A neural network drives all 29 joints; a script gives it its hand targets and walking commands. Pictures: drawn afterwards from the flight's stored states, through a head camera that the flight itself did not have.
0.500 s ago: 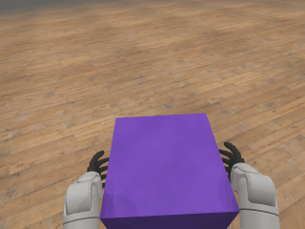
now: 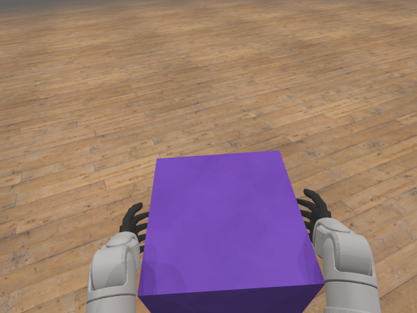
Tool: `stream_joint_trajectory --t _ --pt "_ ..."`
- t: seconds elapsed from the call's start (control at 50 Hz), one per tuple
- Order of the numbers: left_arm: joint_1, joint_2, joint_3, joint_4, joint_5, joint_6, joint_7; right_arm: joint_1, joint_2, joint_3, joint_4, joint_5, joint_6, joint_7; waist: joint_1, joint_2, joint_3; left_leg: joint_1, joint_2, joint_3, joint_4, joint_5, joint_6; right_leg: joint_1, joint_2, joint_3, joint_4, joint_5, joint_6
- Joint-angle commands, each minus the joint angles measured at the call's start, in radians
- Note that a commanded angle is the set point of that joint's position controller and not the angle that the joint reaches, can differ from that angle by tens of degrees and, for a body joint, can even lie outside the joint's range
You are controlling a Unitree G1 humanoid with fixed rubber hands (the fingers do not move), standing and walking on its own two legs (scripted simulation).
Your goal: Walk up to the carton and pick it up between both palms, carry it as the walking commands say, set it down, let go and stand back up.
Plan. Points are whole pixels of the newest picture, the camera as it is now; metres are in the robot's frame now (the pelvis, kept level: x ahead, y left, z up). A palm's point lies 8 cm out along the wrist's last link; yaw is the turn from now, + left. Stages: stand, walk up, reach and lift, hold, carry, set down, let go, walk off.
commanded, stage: carry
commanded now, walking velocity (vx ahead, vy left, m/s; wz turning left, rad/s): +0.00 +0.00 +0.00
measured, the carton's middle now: (223, 241) +0.31 +0.00 +0.00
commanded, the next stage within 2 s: none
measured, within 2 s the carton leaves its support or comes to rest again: neither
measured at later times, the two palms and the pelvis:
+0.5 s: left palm (134, 240) +0.30 +0.17 +0.04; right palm (312, 228) +0.30 -0.18 +0.05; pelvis +0.04 +0.00 +0.00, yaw +0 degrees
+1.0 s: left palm (136, 238) +0.30 +0.17 +0.03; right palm (312, 224) +0.31 -0.18 +0.05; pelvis +0.05 +0.00 +0.00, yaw -1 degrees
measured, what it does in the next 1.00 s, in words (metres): stands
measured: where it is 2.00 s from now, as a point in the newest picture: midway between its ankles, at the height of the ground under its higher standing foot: outside the picture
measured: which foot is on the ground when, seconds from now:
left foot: down 0.00-1.00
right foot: down 0.00-1.00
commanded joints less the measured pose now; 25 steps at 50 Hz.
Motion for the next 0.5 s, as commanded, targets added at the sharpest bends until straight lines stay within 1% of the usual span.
stream_joint_trajectory --t 0.0,0.02,0.04,0.06,0.08,0.1,0.12,0.14,0.16,0.18,0.2,0.22,0.24,0.26,0.28,0.3,0.32,0.34,0.36,0.38,0.4,0.42,0.44,0.46,0.48 --pt "-0.676 -0.758 -0.691 -0.145 -0.302 -0.038 -0.195 -0.576 0.782 0.672 -0.162 0.294 -0.041 0.177 -0.001 -0.013 -0.236 -0.031 0.089 -0.098 -0.140 -0.140 0.083 0.181 -0.101 0.147 -0.085 -0.282 0.011" --pt "-0.643 -0.745 -0.665 -0.103 -0.285 -0.043 -0.195 -0.527 0.768 0.639 -0.112 0.267 -0.046 0.176 -0.001 0.002 -0.245 -0.032 0.092 -0.107 -0.145 -0.148 0.087 0.192 -0.101 0.144 -0.078 -0.271 0.012" --pt "-0.645 -0.768 -0.724 -0.194 -0.325 -0.036 -0.195 -0.522 0.792 0.694 -0.201 0.302 -0.040 0.175 0.001 0.002 -0.265 -0.024 0.093 -0.107 -0.142 -0.135 0.085 0.205 -0.102 0.142 -0.069 -0.251 0.009" --pt "-0.629 -0.764 -0.706 -0.195 -0.322 -0.026 -0.195 -0.511 0.790 0.688 -0.206 0.298 -0.030 0.174 0.004 -0.009 -0.263 -0.037 0.095 -0.107 -0.139 -0.128 0.084 0.219 -0.100 0.136 -0.065 -0.231 0.010" --pt "-0.631 -0.744 -0.674 -0.140 -0.301 -0.033 -0.194 -0.523 0.773 0.658 -0.165 0.277 -0.036 0.172 0.004 -0.016 -0.268 -0.020 0.088 -0.091 -0.124 -0.110 0.082 0.210 -0.106 0.148 -0.071 -0.222 0.006" --pt "-0.620 -0.743 -0.676 -0.143 -0.295 -0.043 -0.192 -0.504 0.770 0.649 -0.151 0.273 -0.045 0.171 0.001 -0.031 -0.280 -0.007 0.084 -0.084 -0.109 -0.087 0.080 0.207 -0.111 0.152 -0.075 -0.221 0.001" --pt "-0.613 -0.740 -0.693 -0.179 -0.303 -0.047 -0.191 -0.492 0.767 0.661 -0.179 0.281 -0.049 0.170 0.001 -0.018 -0.279 0.002 0.083 -0.083 -0.106 -0.070 0.080 0.205 -0.114 0.152 -0.076 -0.211 0.000" --pt "-0.601 -0.764 -0.735 -0.247 -0.336 -0.035 -0.190 -0.474 0.786 0.704 -0.254 0.306 -0.038 0.168 0.001 -0.014 -0.287 0.011 0.090 -0.087 -0.110 -0.044 0.080 0.214 -0.112 0.143 -0.063 -0.173 0.000" --pt "-0.673 -0.749 -0.735 -0.258 -0.349 -0.033 -0.187 -0.550 0.783 0.707 -0.269 0.314 -0.036 0.164 0.003 -0.020 -0.296 0.015 0.090 -0.083 -0.096 -0.025 0.080 0.223 -0.113 0.144 -0.058 -0.137 -0.002" --pt "-0.567 -0.735 -0.662 -0.139 -0.280 -0.042 -0.186 -0.454 0.763 0.627 -0.147 0.250 -0.046 0.164 0.000 -0.010 -0.309 0.028 0.087 -0.074 -0.083 -0.008 0.075 0.230 -0.118 0.148 -0.052 -0.109 -0.008" --pt "-0.621 -0.730 -0.718 -0.242 -0.324 -0.053 -0.184 -0.504 0.753 0.683 -0.248 0.295 -0.055 0.161 0.000 -0.006 -0.309 0.038 0.088 -0.073 -0.079 0.011 0.077 0.230 -0.119 0.141 -0.038 -0.076 -0.009" --pt "-0.490 -0.722 -0.640 -0.118 -0.256 -0.057 -0.184 -0.385 0.743 0.609 -0.134 0.229 -0.061 0.163 0.001 0.006 -0.322 0.044 0.094 -0.074 -0.077 0.029 0.074 0.245 -0.119 0.136 -0.023 -0.034 -0.010" --pt "-0.588 -0.738 -0.750 -0.311 -0.349 -0.055 -0.182 -0.471 0.765 0.718 -0.322 0.313 -0.058 0.159 0.001 -0.007 -0.317 0.036 0.095 -0.076 -0.072 0.044 0.077 0.256 -0.119 0.129 -0.010 0.007 -0.011" --pt "-0.515 -0.711 -0.649 -0.155 -0.270 -0.054 -0.181 -0.396 0.744 0.623 -0.166 0.236 -0.055 0.162 0.004 0.000 -0.324 0.036 0.099 -0.077 -0.072 0.056 0.075 0.262 -0.117 0.127 0.005 0.038 -0.012" --pt "-0.559 -0.698 -0.654 -0.150 -0.271 -0.082 -0.179 -0.437 0.726 0.621 -0.164 0.228 -0.081 0.160 0.001 -0.020 -0.323 0.043 0.099 -0.073 -0.064 0.056 0.077 0.257 -0.114 0.126 0.009 0.050 -0.013" --pt "-0.420 -0.690 -0.600 -0.078 -0.210 -0.097 -0.181 -0.303 0.717 0.568 -0.086 0.181 -0.097 0.164 0.002 -0.002 -0.315 0.033 0.098 -0.076 -0.066 0.038 0.075 0.256 -0.117 0.129 0.009 0.033 -0.016" --pt "-0.537 -0.698 -0.682 -0.218 -0.285 -0.109 -0.180 -0.424 0.728 0.656 -0.248 0.249 -0.112 0.160 0.002 -0.008 -0.292 0.020 0.098 -0.076 -0.065 0.049 0.076 0.256 -0.117 0.126 0.013 0.048 -0.012" --pt "-0.466 -0.690 -0.615 -0.102 -0.230 -0.111 -0.181 -0.379 0.725 0.603 -0.154 0.201 -0.113 0.162 0.004 -0.013 -0.299 0.014 0.099 -0.078 -0.063 0.046 0.075 0.264 -0.118 0.127 0.019 0.052 -0.013" --pt "-0.511 -0.696 -0.652 -0.176 -0.258 -0.125 -0.180 -0.414 0.731 0.641 -0.217 0.230 -0.124 0.161 0.003 -0.016 -0.275 0.008 0.100 -0.078 -0.066 0.030 0.075 0.249 -0.115 0.129 0.014 0.030 -0.014" --pt "-0.482 -0.679 -0.612 -0.103 -0.222 -0.136 -0.179 -0.383 0.718 0.603 -0.142 0.199 -0.132 0.163 0.002 -0.013 -0.267 0.012 0.095 -0.074 -0.064 0.019 0.073 0.234 -0.119 0.137 0.007 0.011 -0.016" --pt "-0.445 -0.672 -0.590 -0.063 -0.197 -0.155 -0.180 -0.349 0.704 0.576 -0.106 0.174 -0.152 0.164 0.001 -0.009 -0.246 -0.004 0.097 -0.081 -0.076 0.004 0.073 0.230 -0.115 0.134 0.004 -0.026 -0.013" --pt "-0.465 -0.677 -0.623 -0.116 -0.216 -0.169 -0.182 -0.359 0.711 0.616 -0.150 0.194 -0.164 0.163 0.002 -0.017 -0.256 -0.002 0.096 -0.084 -0.077 0.000 0.076 0.236 -0.117 0.137 0.005 -0.042 -0.014" --pt "-0.501 -0.687 -0.661 -0.182 -0.253 -0.167 -0.179 -0.408 0.727 0.655 -0.231 0.233 -0.163 0.161 0.002 -0.014 -0.257 -0.002 0.096 -0.083 -0.072 0.008 0.075 0.237 -0.114 0.136 0.007 -0.032 -0.013" --pt "-0.486 -0.690 -0.656 -0.187 -0.254 -0.161 -0.176 -0.401 0.730 0.657 -0.235 0.235 -0.156 0.160 0.003 -0.013 -0.253 -0.005 0.098 -0.084 -0.068 0.017 0.072 0.239 -0.115 0.135 0.012 -0.013 -0.014" --pt "-0.507 -0.676 -0.654 -0.193 -0.253 -0.166 -0.171 -0.413 0.715 0.649 -0.234 0.236 -0.159 0.156 0.003 -0.003 -0.264 0.011 0.096 -0.077 -0.066 0.014 0.072 0.236 -0.115 0.139 0.014 -0.003 -0.017"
